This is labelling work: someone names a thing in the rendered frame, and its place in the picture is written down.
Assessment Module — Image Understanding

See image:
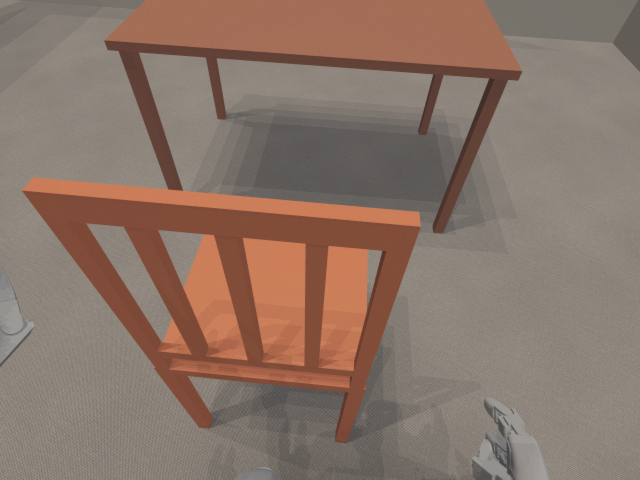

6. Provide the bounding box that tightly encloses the right robot hand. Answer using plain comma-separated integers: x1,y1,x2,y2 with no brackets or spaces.
472,397,550,480

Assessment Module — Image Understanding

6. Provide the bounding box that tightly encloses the table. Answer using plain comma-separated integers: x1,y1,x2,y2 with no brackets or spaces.
104,0,522,234

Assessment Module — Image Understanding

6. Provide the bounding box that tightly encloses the chair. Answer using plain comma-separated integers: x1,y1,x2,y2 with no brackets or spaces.
22,177,421,443

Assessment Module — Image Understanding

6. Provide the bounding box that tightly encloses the left robot hand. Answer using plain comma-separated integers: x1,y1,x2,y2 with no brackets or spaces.
0,267,34,367

